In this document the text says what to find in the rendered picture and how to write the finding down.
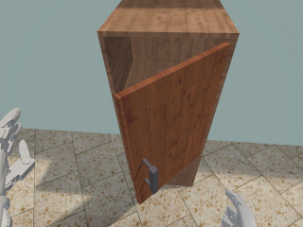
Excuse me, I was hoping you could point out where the right robot hand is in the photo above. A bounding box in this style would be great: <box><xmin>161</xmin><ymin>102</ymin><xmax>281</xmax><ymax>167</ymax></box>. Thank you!
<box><xmin>221</xmin><ymin>189</ymin><xmax>258</xmax><ymax>227</ymax></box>

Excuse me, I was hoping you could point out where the handle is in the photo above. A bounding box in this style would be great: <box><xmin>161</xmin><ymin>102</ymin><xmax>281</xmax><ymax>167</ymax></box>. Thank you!
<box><xmin>142</xmin><ymin>158</ymin><xmax>158</xmax><ymax>195</ymax></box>

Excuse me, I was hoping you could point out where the left robot hand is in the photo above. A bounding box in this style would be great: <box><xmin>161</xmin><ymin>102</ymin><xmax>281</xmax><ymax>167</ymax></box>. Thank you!
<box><xmin>0</xmin><ymin>107</ymin><xmax>35</xmax><ymax>196</ymax></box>

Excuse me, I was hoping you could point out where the cupboard door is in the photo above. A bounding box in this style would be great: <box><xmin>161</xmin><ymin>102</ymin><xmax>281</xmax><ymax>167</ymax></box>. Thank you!
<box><xmin>114</xmin><ymin>42</ymin><xmax>231</xmax><ymax>205</ymax></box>

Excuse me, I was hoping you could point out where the robot left forearm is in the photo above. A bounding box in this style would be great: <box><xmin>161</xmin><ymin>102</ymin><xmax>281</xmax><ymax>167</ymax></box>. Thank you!
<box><xmin>0</xmin><ymin>195</ymin><xmax>12</xmax><ymax>227</ymax></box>

